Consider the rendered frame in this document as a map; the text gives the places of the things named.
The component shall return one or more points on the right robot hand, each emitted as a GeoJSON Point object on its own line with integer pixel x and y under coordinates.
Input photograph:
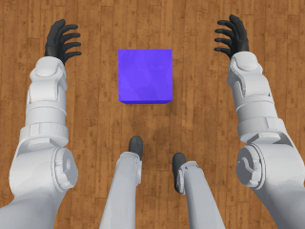
{"type": "Point", "coordinates": [238, 42]}

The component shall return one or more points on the robot left foot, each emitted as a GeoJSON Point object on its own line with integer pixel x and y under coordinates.
{"type": "Point", "coordinates": [136, 146]}

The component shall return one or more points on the left robot hand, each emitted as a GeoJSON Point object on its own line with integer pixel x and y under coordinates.
{"type": "Point", "coordinates": [55, 46]}

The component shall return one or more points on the robot left upper arm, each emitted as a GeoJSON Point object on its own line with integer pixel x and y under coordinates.
{"type": "Point", "coordinates": [39, 181]}

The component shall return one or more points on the robot right forearm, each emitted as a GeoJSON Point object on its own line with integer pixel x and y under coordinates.
{"type": "Point", "coordinates": [258, 122]}

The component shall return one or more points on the carton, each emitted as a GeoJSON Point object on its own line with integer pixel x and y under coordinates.
{"type": "Point", "coordinates": [145, 76]}

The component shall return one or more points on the left robot shin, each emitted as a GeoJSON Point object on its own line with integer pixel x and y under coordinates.
{"type": "Point", "coordinates": [136, 156]}

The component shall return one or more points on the robot left forearm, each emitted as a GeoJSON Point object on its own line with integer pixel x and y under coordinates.
{"type": "Point", "coordinates": [46, 109]}

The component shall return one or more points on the robot right upper arm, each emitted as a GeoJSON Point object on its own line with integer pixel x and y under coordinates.
{"type": "Point", "coordinates": [275, 172]}

